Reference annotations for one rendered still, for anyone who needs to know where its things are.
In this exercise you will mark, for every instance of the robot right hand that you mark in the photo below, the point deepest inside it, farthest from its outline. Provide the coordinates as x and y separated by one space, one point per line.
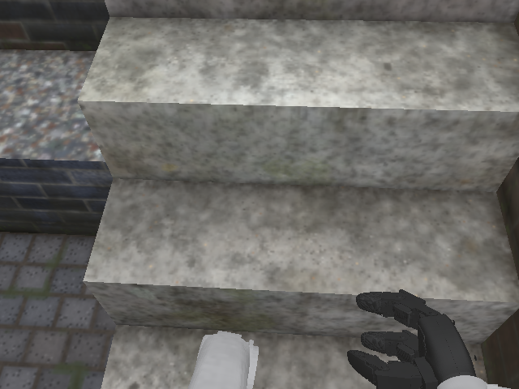
435 355

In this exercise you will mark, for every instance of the robot left shin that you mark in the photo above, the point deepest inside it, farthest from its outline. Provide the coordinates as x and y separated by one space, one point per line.
204 338

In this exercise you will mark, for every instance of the left robot thigh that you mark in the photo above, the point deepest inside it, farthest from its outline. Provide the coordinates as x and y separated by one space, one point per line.
225 361

